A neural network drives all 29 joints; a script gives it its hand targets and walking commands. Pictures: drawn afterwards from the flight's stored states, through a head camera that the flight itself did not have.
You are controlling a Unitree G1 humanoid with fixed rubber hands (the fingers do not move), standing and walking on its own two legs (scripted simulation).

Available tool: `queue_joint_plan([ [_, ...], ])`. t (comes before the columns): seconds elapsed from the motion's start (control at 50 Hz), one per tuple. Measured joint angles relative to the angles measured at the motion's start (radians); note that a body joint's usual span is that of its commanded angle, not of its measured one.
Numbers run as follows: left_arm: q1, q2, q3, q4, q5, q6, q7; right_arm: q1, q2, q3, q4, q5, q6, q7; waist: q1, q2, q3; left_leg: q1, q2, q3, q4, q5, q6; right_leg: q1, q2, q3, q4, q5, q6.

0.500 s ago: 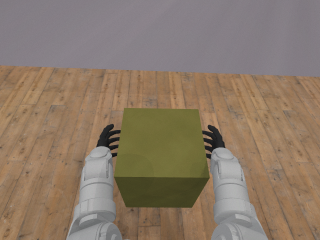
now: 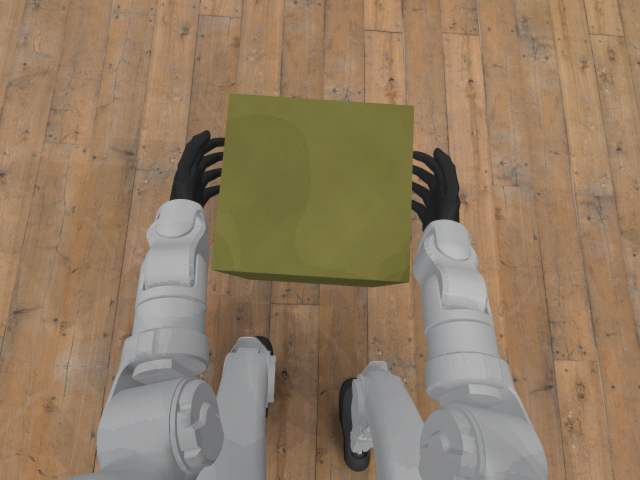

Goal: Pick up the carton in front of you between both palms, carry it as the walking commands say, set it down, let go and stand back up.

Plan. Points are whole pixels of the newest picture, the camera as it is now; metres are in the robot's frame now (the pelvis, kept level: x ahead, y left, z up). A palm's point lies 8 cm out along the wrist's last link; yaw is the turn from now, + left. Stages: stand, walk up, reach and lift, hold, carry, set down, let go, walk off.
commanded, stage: set down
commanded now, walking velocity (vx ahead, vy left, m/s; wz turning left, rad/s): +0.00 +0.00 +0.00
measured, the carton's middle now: (315, 209) +0.45 +0.04 -0.15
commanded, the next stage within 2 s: none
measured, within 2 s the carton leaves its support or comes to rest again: neither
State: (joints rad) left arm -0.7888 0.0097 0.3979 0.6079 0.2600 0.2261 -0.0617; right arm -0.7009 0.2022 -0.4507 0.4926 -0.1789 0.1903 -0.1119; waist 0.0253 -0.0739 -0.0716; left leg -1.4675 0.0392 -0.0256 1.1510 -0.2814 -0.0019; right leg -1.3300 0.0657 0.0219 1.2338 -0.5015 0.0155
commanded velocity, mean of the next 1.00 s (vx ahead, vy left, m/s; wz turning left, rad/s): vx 0.00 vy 0.00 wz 0.00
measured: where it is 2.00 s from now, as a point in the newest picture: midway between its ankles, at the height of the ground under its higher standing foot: (305, 418)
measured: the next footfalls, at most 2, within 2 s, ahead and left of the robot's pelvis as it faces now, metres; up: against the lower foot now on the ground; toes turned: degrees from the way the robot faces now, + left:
none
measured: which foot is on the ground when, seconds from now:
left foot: down 0.00-1.00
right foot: down 0.00-1.00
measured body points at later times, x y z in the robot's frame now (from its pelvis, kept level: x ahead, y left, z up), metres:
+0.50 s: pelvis -0.02 +0.01 -0.13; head +0.28 +0.07 +0.20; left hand +0.48 +0.21 -0.24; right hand +0.48 -0.10 -0.23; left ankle +0.11 +0.13 -0.61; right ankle +0.03 -0.12 -0.61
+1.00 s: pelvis -0.04 +0.00 -0.23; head +0.33 +0.05 +0.02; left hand +0.51 +0.22 -0.40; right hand +0.52 -0.09 -0.39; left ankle +0.11 +0.13 -0.61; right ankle +0.03 -0.12 -0.61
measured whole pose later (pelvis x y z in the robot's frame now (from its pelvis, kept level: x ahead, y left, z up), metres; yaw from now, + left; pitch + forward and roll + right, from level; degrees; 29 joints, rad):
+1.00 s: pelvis -0.04 +0.00 -0.23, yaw -4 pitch +45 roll -5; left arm -1.40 0.27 0.33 0.83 0.15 0.31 0.01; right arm -1.34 -0.05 -0.39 0.75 -0.05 0.25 -0.19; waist 0.07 -0.08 0.21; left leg -2.33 0.04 -0.07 1.93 -0.39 0.00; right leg -2.15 0.11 -0.01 2.04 -0.69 0.05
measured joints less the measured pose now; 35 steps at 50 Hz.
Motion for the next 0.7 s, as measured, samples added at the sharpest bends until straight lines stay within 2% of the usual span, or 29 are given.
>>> queue_joint_plan([
  [0.1,-0.07,0.0,0.034,0.028,0.039,0.046,-0.002,-0.077,-0.005,-0.06,0.032,-0.04,0.043,0.018,0.0,-0.004,-0.035,-0.127,-0.003,-0.001,0.101,-0.025,0.004,-0.122,0.0,-0.001,0.103,-0.032,0.006],
  [0.18,-0.112,0.012,0.034,0.034,0.041,0.066,0.004,-0.127,-0.018,-0.075,0.051,-0.05,0.054,0.021,-0.002,-0.004,-0.052,-0.236,-0.008,-0.006,0.181,-0.04,0.007,-0.225,-0.002,-0.006,0.185,-0.056,0.01],
  [0.42,-0.243,0.059,-0.007,0.046,-0.011,0.098,0.052,-0.272,-0.092,-0.07,0.085,-0.008,0.076,0.019,-0.003,0.001,-0.042,-0.523,-0.014,-0.016,0.402,-0.075,0.015,-0.493,0.003,-0.015,0.409,-0.114,0.027],
  [0.7,-0.415,0.134,-0.008,0.108,-0.031,0.104,0.057,-0.445,-0.158,-0.048,0.148,0.024,0.085,-0.012,0.02,0.003,0.049,-0.743,-0.007,-0.028,0.585,-0.085,0.012,-0.708,0.021,-0.023,0.606,-0.144,0.032],
])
